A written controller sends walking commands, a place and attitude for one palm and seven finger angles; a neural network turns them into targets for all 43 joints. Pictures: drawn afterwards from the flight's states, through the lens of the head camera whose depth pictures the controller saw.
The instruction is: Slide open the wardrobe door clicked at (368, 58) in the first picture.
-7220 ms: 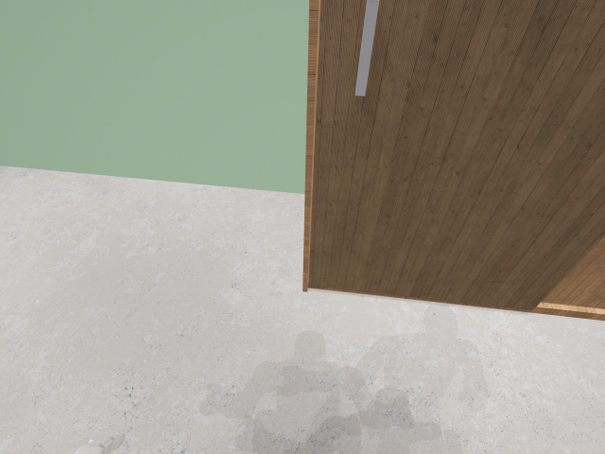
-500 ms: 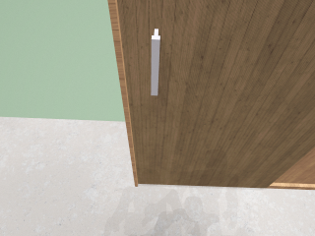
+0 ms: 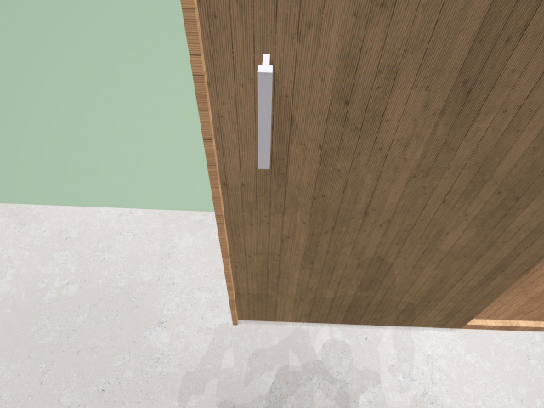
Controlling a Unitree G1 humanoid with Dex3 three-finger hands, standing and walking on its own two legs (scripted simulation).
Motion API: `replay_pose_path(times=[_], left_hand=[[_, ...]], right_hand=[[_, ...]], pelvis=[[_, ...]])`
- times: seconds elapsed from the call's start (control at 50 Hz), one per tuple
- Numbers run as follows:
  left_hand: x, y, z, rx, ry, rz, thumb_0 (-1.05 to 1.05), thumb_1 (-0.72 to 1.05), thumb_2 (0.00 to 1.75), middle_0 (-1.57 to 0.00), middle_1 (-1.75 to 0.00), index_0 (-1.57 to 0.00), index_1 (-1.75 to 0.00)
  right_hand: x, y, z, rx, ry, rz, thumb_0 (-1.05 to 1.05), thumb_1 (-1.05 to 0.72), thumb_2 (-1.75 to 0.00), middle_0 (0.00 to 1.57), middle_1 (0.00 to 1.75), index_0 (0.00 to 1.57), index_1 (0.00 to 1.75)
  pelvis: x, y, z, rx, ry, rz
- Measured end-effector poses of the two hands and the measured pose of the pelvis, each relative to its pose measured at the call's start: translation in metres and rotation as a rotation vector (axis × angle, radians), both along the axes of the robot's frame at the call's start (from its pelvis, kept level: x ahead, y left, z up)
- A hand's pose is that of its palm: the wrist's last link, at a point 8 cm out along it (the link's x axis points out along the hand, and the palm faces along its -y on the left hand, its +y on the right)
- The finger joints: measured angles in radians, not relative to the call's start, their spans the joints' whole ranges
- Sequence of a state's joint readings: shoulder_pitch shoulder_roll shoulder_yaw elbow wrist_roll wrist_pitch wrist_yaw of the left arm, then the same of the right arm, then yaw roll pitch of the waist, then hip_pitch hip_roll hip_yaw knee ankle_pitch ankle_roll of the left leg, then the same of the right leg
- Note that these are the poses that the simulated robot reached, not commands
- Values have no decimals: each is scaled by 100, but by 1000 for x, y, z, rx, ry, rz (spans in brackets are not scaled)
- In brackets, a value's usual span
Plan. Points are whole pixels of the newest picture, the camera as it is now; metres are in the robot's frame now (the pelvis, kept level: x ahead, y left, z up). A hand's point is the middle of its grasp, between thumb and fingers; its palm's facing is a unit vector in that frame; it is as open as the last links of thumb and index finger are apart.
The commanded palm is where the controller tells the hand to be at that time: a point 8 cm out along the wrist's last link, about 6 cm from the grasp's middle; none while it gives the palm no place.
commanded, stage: look again from close up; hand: left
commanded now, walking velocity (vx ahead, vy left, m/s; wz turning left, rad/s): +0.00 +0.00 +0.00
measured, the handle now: (265, 115) +0.51 +0.05 +0.18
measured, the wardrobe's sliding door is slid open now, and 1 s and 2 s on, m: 0.00 0.00 0.00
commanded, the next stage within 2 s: raise the hand with hooked fingers in 1.18 s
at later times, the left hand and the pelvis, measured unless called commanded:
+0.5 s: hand out of the picture +0.04 +0.21 -0.17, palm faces -0.01 -0.96 -0.28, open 7.4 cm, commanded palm none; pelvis +0.00 -0.01 +0.00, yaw +0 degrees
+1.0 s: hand out of the picture +0.04 +0.22 -0.16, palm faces -0.02 -0.95 -0.30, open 7.4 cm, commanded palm none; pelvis +0.00 -0.01 +0.00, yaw +1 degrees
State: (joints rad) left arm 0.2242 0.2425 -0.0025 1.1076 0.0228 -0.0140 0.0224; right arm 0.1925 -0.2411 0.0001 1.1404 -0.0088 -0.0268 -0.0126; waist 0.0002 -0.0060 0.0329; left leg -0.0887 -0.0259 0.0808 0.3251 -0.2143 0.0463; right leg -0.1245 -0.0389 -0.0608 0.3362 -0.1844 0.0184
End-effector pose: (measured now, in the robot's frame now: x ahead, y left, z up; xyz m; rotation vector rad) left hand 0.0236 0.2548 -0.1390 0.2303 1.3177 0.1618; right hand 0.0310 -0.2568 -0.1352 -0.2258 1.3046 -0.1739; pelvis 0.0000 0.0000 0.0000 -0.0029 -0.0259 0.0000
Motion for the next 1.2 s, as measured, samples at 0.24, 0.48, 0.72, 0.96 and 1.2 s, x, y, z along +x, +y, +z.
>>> replay_pose_path(times=[0.24,0.48,0.72,0.96,1.2], left_hand=[[7,3,4,13,-25,-4,1,90,89,-20,-30,-21,-30],[7,6,6,24,-30,-6,1,90,89,-20,-30,-21,-30],[6,9,8,35,-26,-6,1,90,89,-20,-30,-21,-30],[13,13,10,45,-33,-14,1,90,89,-20,-30,-21,-30],[27,18,14,59,-56,-20,1,90,89,-20,-30,-21,-30]], right_hand=[[10,-10,4,-15,-26,13,0,-90,-90,20,30,20,30],[11,-18,6,-26,-27,24,0,-90,-90,20,30,20,30],[12,-25,8,-36,-24,32,0,-90,-90,20,30,20,30],[20,-31,10,-45,-32,42,0,-90,-90,20,30,20,30],[34,-37,13,-60,-53,56,0,-90,-90,20,30,20,30]], pelvis=[[0,-3,1,0,-5,3],[-2,-7,1,0,-3,6],[-3,-9,2,1,-2,10],[-2,-10,2,0,5,11],[3,-11,2,1,6,14]])
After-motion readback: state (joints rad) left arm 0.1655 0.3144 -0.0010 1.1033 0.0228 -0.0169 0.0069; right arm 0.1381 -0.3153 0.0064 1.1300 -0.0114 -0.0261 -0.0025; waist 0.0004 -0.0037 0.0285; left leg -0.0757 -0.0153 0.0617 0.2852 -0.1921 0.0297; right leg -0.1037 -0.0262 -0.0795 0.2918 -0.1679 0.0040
